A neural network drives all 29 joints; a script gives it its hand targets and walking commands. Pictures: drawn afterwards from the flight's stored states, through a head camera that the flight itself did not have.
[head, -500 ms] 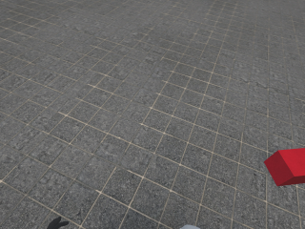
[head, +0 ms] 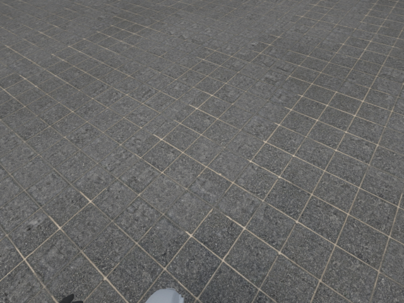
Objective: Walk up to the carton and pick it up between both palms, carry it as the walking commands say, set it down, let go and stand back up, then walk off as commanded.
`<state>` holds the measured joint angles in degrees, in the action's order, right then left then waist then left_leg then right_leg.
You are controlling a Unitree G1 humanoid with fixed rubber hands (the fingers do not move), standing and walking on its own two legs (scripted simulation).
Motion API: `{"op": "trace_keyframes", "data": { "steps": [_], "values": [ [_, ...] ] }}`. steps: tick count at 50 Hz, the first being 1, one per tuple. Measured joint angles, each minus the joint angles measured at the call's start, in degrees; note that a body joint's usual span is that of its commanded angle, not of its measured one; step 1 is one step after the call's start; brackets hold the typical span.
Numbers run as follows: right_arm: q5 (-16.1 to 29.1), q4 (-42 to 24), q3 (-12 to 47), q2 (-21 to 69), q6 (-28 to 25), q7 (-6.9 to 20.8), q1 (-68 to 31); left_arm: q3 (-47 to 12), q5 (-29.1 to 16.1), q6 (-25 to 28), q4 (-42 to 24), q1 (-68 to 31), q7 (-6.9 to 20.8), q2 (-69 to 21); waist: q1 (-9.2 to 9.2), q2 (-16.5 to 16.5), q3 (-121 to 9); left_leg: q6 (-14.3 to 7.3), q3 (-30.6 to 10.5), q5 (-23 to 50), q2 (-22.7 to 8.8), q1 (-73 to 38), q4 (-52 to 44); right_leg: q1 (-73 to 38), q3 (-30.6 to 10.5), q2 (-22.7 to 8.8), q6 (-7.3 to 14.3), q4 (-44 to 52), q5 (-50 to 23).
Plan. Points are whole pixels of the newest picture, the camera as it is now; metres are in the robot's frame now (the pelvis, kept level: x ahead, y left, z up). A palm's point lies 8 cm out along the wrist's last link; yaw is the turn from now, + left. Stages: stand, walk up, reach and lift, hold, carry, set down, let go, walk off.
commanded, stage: walk off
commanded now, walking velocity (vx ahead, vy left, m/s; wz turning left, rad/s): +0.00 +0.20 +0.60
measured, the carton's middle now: out of the picture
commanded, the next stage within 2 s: none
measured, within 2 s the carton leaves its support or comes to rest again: neither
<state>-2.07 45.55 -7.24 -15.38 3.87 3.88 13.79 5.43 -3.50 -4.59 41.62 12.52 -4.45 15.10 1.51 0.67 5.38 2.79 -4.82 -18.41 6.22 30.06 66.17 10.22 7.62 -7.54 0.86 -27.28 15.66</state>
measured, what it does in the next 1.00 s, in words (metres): steps to the left, turning left: left foot, then right foot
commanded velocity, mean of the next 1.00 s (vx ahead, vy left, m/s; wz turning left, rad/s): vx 0.00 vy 0.20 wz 0.60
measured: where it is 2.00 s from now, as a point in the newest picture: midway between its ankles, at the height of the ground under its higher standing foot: outside the picture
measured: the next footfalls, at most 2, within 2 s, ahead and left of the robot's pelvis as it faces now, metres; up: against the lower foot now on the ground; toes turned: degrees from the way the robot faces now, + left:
left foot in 0.28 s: +0.05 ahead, +0.24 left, +0.00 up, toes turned +11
right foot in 0.64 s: +0.02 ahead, +0.07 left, +0.00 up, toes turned +16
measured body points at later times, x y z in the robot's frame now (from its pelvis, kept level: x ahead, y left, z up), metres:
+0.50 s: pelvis -0.03 +0.13 -0.02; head +0.01 +0.17 +0.43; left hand +0.02 +0.42 -0.15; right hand +0.12 -0.12 -0.13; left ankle +0.01 +0.23 -0.75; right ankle -0.03 +0.01 -0.67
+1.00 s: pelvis -0.08 +0.18 +0.00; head -0.03 +0.17 +0.44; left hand -0.15 +0.48 -0.10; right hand +0.13 -0.02 -0.15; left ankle -0.19 +0.35 -0.66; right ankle -0.02 +0.06 -0.75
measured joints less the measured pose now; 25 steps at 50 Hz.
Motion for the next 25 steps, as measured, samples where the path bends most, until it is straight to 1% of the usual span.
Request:
{"op": "trace_keyframes", "data": {
  "steps": [2, 5, 7, 9, 12, 13, 14, 15, 16, 17, 18, 20, 22, 25],
  "values": [
    [0.3, 0.0, 0.0, -0.6, 0.1, 0.1, 0.0, 0.0, 0.0, 0.4, 0.0, 0.0, 0.4, 0.0, 0.02, -0.1, -0.1, 0.6, 0.0, -0.1, -2.7, -0.1, 3.2, 0.2, 0.3, -1.5, -0.8, -0.1, 0.0],
    [1.1, 0.0, 0.0, -1.1, 0.1, 0.1, 0.0, 0.0, 0.0, 0.6, 0.0, 0.0, 1.0, 0.0, 0.05, -0.3, -0.1, 1.7, 0.0, -0.1, -5.5, -0.4, 1.4, 0.8, 1.6, -3.4, -1.9, -0.5, 0.0],
    [1.4, -0.1, 0.0, -1.1, 0.1, 0.1, 0.0, 0.0, 0.0, 0.7, 0.0, 0.0, 1.4, 0.0, 0.05, -0.6, -0.1, 2.3, 0.0, -0.2, -6.8, -0.9, -3.1, 0.9, 3.1, -4.1, -2.7, -0.7, 0.0],
    [1.4, -0.1, 0.0, -0.9, 0.1, 0.1, 0.0, 0.0, 0.0, 0.7, 0.0, 0.0, 1.9, 0.0, 0.05, -0.6, -0.1, 2.4, 0.4, -0.2, -7.8, -1.9, -9.6, 1.1, 4.8, -4.7, -3.6, -1.4, 0.3],
    [1.4, -0.1, 0.0, -1.0, 0.0, 0.1, -0.1, 0.0, 0.0, 0.7, 0.0, 0.0, 2.5, 0.0, 0.04, -0.4, -0.2, 2.4, 2.0, -0.2, -8.5, -5.0, -20.6, 1.6, 6.8, -6.0, -5.6, -4.5, 1.8],
    [1.3, -0.1, 0.0, -1.0, -0.1, 0.0, -0.1, 0.0, 0.0, 0.7, 0.0, 0.0, 2.6, -0.1, 0.06, -0.3, -0.2, 2.4, 3.1, 0.3, -8.5, -6.8, -24.8, 2.0, 7.1, -6.7, -6.2, -6.6, 2.8],
    [1.1, -0.1, 0.0, -1.2, -0.5, -0.2, -0.1, 0.0, 0.0, 0.7, 0.0, 0.0, 2.8, -0.1, 0.09, -0.5, -0.3, 2.1, 3.6, 3.3, -8.5, -8.9, -29.2, 2.8, 7.3, -7.2, -6.3, -9.9, 4.4],
    [0.8, 0.0, 0.0, -0.7, -0.9, -0.5, -0.2, 0.0, 0.0, 0.6, 0.1, -0.5, 2.9, 0.4, 0.20, 0.5, 0.1, 1.0, 3.8, 4.4, -7.6, -8.5, -28.4, 4.5, 6.1, -8.3, -6.2, -14.8, 7.7],
    [0.7, 0.0, 0.0, -0.1, -1.2, -0.6, -0.2, 0.0, 0.0, 0.2, 0.1, -1.0, 2.9, 0.5, 0.25, 1.3, 0.3, -0.3, 3.7, 2.4, -6.7, -7.4, -26.2, 7.1, 3.6, -7.8, -6.2, -21.1, 12.8],
    [0.7, 0.0, 0.0, 0.8, -1.2, -0.7, -0.1, 0.0, 0.0, -0.4, 0.1, -1.4, 2.9, 0.5, 0.28, 2.1, 0.6, -1.6, 3.7, 1.5, -5.9, -6.9, -25.2, 9.7, 0.6, -6.3, -6.2, -27.5, 15.9],
    [0.7, 0.0, 0.0, 1.4, -1.2, -0.7, -0.1, 0.0, 0.0, -1.0, 0.1, -1.7, 3.1, 0.5, 0.26, 2.3, 0.6, -2.7, 3.4, 1.6, -5.5, -6.8, -25.4, 12.0, -1.2, -4.3, -6.2, -32.7, 16.9],
    [0.7, 0.0, 0.0, 1.9, -1.2, -1.1, 0.0, 0.0, 0.0, -1.1, 0.0, -2.3, 3.1, 0.6, 0.32, 2.2, 0.5, -4.0, 2.7, 3.5, -4.8, -7.3, -27.7, 15.4, -2.1, -1.1, -6.2, -39.6, 16.8],
    [0.7, -0.1, 0.0, 1.8, -1.2, -1.6, 0.0, 0.0, 0.0, -1.1, 0.0, -2.8, 3.1, 0.6, 0.29, 2.3, 0.5, -4.6, 2.1, 5.7, -3.6, -7.8, -30.6, 17.6, -2.2, 0.9, -6.2, -42.2, 15.5],
    [0.7, -0.1, 0.0, 1.7, -1.2, -1.8, 0.0, 0.0, 0.0, -1.2, 0.0, -3.0, 2.8, 0.6, 0.23, 2.3, 0.4, -5.5, 1.2, 8.2, -1.4, -8.0, -33.5, 17.9, -2.3, 3.0, -6.2, -39.9, 14.9]
  ]
}}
